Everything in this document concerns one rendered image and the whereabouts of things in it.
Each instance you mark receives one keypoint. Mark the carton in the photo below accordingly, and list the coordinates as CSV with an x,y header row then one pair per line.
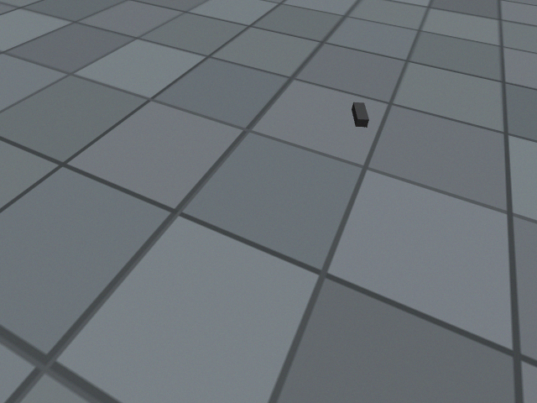
x,y
360,114

